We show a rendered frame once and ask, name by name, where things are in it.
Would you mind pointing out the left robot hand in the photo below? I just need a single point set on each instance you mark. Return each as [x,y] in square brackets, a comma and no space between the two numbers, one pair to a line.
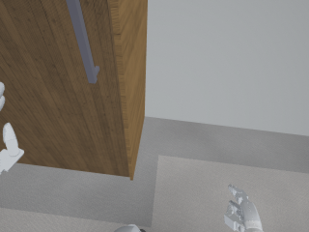
[9,157]

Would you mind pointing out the wardrobe door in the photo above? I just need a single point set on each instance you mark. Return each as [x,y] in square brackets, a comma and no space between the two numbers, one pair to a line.
[61,120]

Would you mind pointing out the handle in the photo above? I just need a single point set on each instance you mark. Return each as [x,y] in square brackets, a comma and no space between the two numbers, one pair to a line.
[80,32]

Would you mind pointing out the right robot hand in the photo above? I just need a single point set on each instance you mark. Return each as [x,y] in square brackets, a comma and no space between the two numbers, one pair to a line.
[246,215]

